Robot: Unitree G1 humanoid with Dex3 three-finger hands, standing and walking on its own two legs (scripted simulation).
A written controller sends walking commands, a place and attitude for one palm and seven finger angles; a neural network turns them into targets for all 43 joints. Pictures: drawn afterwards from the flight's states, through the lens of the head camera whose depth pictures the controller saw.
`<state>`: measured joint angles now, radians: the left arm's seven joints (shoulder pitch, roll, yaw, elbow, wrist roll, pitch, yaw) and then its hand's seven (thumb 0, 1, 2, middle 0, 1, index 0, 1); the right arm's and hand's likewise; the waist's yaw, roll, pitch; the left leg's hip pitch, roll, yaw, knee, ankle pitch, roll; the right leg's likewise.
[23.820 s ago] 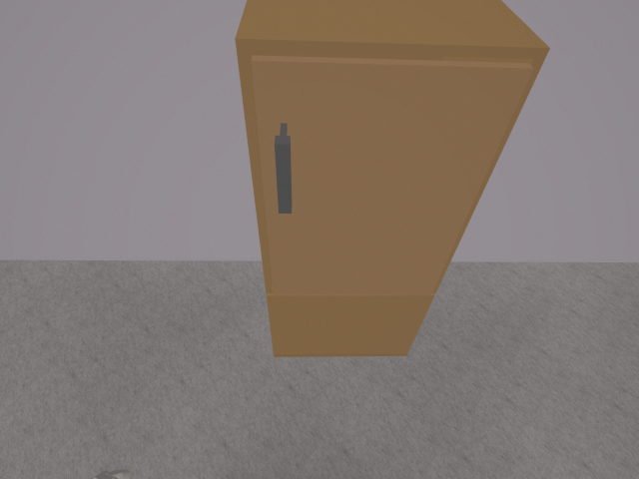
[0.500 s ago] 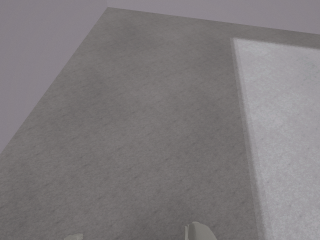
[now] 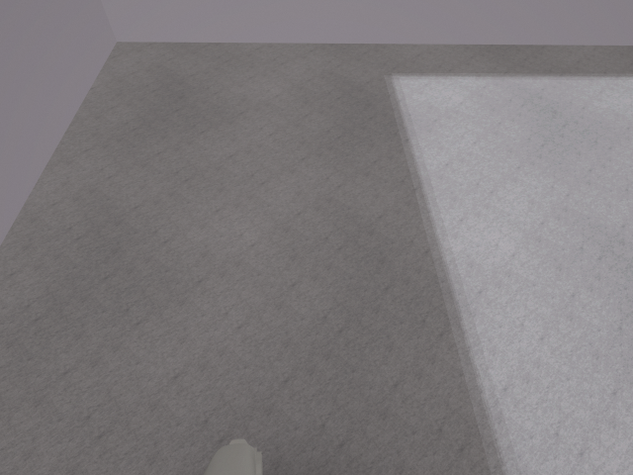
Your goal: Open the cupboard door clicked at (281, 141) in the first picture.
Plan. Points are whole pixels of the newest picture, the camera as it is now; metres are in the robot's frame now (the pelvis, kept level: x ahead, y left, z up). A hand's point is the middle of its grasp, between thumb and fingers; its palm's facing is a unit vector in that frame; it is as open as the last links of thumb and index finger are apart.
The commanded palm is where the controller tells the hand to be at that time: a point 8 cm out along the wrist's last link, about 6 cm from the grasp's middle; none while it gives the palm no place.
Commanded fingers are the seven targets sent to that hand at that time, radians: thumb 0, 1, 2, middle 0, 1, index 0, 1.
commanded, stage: walk to a spot facing it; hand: left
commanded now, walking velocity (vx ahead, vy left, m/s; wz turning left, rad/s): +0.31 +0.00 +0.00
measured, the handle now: out of the picture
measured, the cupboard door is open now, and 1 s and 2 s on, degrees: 42 42 42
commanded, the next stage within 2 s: turn to face it in 0.06 s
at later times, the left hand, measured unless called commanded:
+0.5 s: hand (186, 382) +0.27 +0.22 -0.17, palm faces +0.12 -0.98 -0.18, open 7.3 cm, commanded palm none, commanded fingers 0.00 0.90 0.90 -0.20 -0.30 -0.20 -0.30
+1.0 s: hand (178, 445) +0.18 +0.22 -0.20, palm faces +0.46 -0.86 -0.23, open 7.3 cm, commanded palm none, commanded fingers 0.00 0.90 0.90 -0.20 -0.30 -0.20 -0.30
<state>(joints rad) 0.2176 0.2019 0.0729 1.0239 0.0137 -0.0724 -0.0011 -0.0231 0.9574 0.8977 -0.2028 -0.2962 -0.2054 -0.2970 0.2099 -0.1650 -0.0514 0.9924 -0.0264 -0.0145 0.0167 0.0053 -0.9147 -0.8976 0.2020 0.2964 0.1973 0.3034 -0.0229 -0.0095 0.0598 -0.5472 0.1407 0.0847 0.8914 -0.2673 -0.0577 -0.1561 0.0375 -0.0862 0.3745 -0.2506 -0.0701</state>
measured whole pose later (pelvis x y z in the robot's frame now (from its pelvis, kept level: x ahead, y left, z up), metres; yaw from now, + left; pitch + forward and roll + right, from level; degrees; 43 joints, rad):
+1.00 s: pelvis +0.24 +0.02 -0.03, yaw +26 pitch +1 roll +1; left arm 0.24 0.24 0.06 0.95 0.02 0.02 0.01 0.00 0.91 0.90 -0.20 -0.30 -0.20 -0.30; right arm 0.08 -0.25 -0.07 0.87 -0.02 0.04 0.03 0.00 -0.91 -0.90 0.20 0.30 0.20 0.30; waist 0.00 -0.06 0.11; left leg -0.38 0.02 0.14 0.65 -0.26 0.04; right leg -0.28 -0.17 -0.23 0.82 -0.49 0.05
